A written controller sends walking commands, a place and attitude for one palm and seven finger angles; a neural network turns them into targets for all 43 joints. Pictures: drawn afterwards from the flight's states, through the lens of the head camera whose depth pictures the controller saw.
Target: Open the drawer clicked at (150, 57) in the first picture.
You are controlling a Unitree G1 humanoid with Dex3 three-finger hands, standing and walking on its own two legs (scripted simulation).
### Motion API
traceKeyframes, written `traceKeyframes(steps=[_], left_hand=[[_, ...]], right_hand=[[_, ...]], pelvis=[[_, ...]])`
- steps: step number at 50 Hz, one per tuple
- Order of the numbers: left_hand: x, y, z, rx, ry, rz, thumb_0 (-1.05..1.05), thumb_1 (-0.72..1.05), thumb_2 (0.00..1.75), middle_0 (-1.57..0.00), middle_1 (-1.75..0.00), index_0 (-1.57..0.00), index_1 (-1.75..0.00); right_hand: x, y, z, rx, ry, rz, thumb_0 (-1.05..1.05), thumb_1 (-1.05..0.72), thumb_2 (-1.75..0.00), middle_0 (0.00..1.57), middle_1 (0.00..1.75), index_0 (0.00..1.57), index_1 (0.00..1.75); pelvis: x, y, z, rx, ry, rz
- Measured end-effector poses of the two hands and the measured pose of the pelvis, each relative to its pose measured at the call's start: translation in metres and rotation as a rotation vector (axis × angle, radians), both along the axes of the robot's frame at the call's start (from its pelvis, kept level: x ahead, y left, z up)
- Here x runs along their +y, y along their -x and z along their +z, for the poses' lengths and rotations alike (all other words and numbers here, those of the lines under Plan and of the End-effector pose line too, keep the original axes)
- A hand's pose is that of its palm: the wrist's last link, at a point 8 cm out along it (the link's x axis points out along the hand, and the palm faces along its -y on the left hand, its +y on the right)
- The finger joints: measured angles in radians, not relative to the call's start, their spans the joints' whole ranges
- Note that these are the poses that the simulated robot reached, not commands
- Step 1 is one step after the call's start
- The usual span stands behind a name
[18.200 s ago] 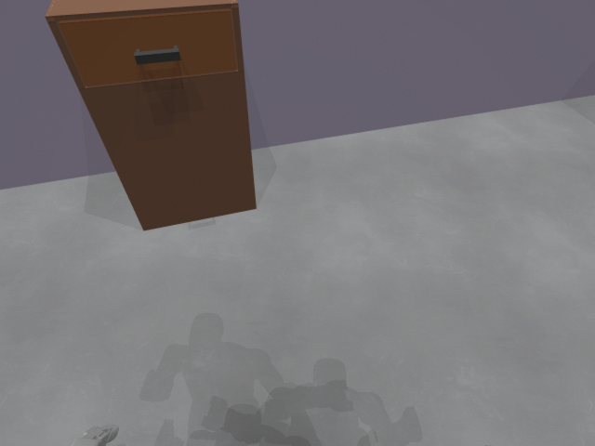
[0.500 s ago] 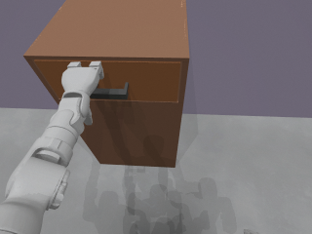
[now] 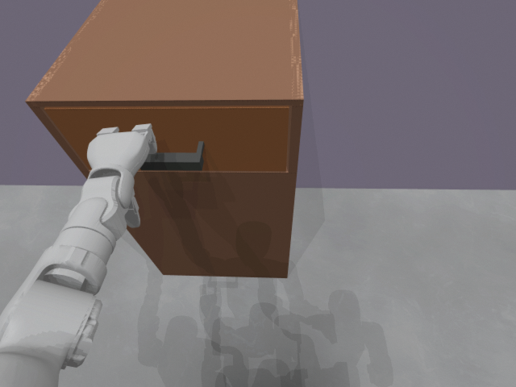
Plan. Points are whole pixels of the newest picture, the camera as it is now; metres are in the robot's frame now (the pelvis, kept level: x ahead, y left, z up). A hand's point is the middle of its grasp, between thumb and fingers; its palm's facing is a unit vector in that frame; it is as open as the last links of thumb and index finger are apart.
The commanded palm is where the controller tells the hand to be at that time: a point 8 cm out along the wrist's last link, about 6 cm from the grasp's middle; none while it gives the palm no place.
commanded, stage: re-aim the fingers above the handle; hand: left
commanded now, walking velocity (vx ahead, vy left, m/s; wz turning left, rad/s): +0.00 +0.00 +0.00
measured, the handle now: (173, 153) +0.54 +0.18 +0.01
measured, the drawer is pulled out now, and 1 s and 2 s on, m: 0.00 0.00 0.00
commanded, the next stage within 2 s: lower the fingers behind the handle in 0.06 s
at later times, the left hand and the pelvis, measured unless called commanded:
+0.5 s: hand (146, 176) +0.46 +0.21 +0.04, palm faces -0.18 -0.02 -0.98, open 14.0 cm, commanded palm +0.45 +0.18 +0.10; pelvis +0.00 +0.00 -0.01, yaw +1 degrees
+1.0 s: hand (167, 175) +0.48 +0.18 +0.02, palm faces -0.04 +0.01 -1.00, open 13.8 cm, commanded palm +0.45 +0.17 +0.07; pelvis -0.01 +0.01 -0.01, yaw -1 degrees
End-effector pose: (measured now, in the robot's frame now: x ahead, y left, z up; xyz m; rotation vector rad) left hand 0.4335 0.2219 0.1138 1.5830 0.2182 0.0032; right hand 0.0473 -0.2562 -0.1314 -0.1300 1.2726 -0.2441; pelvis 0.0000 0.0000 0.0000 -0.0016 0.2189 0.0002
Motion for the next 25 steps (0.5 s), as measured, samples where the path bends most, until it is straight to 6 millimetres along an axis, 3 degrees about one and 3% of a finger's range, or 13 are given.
traceKeyframes(steps=[6,9,11,14,19,22,25], left_hand=[[-0.072,0.017,0.0,-0.041,0.11,-0.389,-0.01,-0.48,0.3,-0.32,-1.2,-0.33,-1.2],[-0.09,0.009,0.013,-0.188,0.123,-0.45,-0.01,-0.49,0.3,-0.33,-1.2,-0.33,-1.2],[-0.086,-0.002,0.022,-0.279,0.115,-0.39,0.0,-0.49,0.3,-0.32,-1.2,-0.33,-1.2],[-0.065,-0.019,0.026,-0.322,0.035,-0.214,0.0,-0.49,0.3,-0.32,-1.2,-0.32,-1.2],[-0.02,-0.025,0.002,-0.101,-0.096,0.062,0.0,-0.48,0.3,-0.31,-1.2,-0.32,-1.2],[-0.017,-0.019,-0.019,0.053,-0.009,0.054,0.0,-0.48,0.3,-0.31,-1.2,-0.32,-1.2],[-0.016,-0.014,-0.016,0.047,0.037,-0.047,0.0,-0.48,0.3,-0.31,-1.21,-0.29,-1.2]], right_hand=[[-0.007,-0.03,0.01,-0.085,0.074,0.061,0.0,-0.91,-0.9,0.2,0.3,0.21,0.3],[-0.007,-0.042,0.011,-0.139,0.078,0.06,0.0,-0.91,-0.9,0.2,0.29,0.2,0.3],[-0.004,-0.045,0.01,-0.161,0.066,0.055,0.0,-0.91,-0.9,0.2,0.29,0.2,0.3],[0.003,-0.043,0.004,-0.159,0.031,0.051,0.0,-0.91,-0.9,0.2,0.29,0.2,0.3],[0.014,-0.023,-0.007,-0.08,-0.034,0.018,0.0,-0.91,-0.9,0.2,0.29,0.2,0.3],[0.013,-0.007,-0.006,-0.022,-0.02,0.006,0.0,-0.91,-0.9,0.2,0.3,0.21,0.3],[0.007,0.006,-0.002,0.016,0.027,0.012,0.0,-0.9,-0.9,0.2,0.3,0.21,0.3]], pelvis=[[0.004,0.002,-0.002,-0.027,0.004,0.033],[0.005,0.006,-0.006,-0.01,0.0,0.016],[0.006,0.009,-0.008,0.003,-0.004,-0.001],[0.006,0.012,-0.01,0.026,-0.008,-0.02],[0.005,0.01,-0.008,0.045,-0.007,-0.024],[0.003,0.007,-0.005,0.033,-0.003,-0.006],[0.002,0.004,-0.005,0.024,0.001,0.013]])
